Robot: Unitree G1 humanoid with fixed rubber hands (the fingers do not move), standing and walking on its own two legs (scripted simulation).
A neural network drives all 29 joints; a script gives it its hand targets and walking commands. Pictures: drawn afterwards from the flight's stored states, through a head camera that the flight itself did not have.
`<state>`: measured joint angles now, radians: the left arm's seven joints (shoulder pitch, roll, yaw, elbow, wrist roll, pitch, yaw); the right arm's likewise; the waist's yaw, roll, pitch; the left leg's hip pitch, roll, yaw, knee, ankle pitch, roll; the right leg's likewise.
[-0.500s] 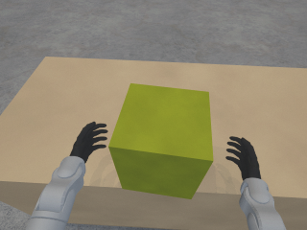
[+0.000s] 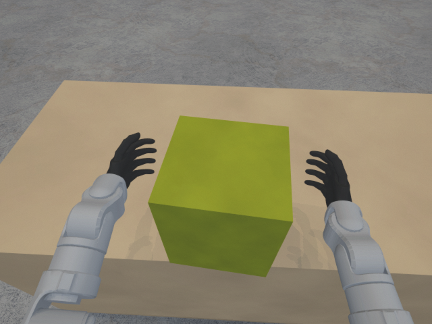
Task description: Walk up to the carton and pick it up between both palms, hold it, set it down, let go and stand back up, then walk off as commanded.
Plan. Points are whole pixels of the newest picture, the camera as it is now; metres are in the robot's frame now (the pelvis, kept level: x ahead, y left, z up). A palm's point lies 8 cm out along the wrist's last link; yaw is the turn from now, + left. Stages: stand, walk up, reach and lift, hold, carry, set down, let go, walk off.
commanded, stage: reach and lift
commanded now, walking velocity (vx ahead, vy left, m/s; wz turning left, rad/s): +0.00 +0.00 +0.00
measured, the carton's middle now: (224, 199) +0.35 +0.02 +0.02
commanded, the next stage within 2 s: none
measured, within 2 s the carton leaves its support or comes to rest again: neither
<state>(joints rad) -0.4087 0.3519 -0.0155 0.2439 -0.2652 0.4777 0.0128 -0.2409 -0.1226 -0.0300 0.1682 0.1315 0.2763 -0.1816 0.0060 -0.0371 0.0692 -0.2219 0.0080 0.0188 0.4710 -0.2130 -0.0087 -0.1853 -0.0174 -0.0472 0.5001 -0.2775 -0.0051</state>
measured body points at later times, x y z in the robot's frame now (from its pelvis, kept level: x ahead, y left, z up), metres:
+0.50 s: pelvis +0.00 +0.00 +0.00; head +0.02 +0.01 +0.45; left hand +0.44 +0.19 +0.14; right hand +0.39 -0.19 +0.10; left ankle +0.03 +0.12 -0.74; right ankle +0.00 -0.11 -0.74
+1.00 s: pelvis +0.01 +0.00 +0.00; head +0.06 +0.01 +0.45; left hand +0.47 +0.20 +0.11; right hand +0.44 -0.19 +0.09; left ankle +0.03 +0.12 -0.74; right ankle +0.00 -0.11 -0.74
